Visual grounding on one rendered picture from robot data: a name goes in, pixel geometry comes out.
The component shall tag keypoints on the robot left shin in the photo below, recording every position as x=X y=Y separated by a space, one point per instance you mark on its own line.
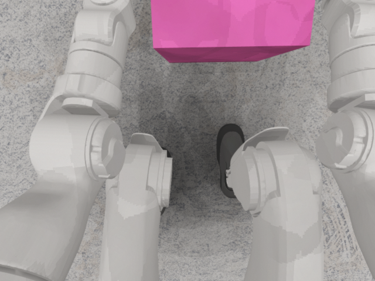
x=140 y=139

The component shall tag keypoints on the robot right thigh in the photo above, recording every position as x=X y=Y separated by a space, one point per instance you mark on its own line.
x=273 y=180

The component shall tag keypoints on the robot right forearm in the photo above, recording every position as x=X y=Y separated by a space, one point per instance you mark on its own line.
x=351 y=44

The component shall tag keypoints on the right robot upper arm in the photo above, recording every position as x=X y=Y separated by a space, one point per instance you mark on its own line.
x=346 y=146

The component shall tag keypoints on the left robot upper arm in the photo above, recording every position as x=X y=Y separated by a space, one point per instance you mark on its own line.
x=41 y=230

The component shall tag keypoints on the robot left forearm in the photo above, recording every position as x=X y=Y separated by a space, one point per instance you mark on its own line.
x=96 y=60

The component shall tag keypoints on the carton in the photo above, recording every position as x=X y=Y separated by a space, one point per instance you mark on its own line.
x=197 y=31

